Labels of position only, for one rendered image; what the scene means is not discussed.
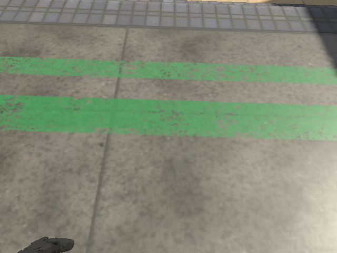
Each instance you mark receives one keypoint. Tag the robot left hand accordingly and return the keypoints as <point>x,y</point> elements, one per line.
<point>52,245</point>

